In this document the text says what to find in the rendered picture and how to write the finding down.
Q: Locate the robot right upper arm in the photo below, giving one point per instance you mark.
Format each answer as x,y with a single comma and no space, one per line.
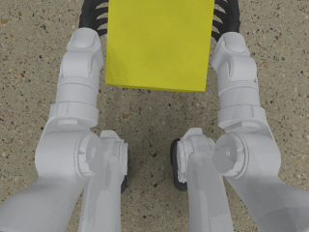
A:
250,162

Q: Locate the right robot forearm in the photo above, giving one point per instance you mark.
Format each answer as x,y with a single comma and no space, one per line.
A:
238,88

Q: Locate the robot left upper arm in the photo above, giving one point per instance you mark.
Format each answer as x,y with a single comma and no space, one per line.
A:
65,161

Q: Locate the robot right hand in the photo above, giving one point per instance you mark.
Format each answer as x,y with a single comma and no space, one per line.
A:
230,19

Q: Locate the left robot foot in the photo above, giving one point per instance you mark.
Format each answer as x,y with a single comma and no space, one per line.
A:
123,185

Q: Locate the carton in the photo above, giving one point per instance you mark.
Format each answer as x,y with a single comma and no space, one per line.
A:
161,45

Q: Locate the left robot forearm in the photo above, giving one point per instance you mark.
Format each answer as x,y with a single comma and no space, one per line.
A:
75,107

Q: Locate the robot left hand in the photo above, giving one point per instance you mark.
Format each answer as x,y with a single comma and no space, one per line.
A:
89,15

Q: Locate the robot left thigh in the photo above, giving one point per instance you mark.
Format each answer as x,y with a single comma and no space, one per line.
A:
101,201

